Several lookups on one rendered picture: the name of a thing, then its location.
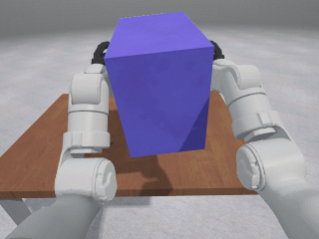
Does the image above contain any left robot hand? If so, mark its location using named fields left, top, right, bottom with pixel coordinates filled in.
left=91, top=41, right=110, bottom=66

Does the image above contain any robot right forearm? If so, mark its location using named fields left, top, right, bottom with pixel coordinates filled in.
left=210, top=59, right=307, bottom=175

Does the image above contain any carton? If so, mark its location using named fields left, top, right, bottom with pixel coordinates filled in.
left=104, top=11, right=214, bottom=157

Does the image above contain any robot left upper arm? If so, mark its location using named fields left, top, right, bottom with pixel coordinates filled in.
left=4, top=157, right=118, bottom=239

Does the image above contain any robot left forearm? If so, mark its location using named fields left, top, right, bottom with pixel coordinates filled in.
left=54, top=64, right=113, bottom=195

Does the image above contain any right robot hand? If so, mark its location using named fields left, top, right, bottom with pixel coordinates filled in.
left=209, top=40, right=225, bottom=61

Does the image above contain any table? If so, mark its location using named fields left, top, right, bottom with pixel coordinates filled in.
left=0, top=90, right=259, bottom=226

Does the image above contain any robot right upper arm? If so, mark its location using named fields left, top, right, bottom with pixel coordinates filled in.
left=236, top=137, right=319, bottom=239

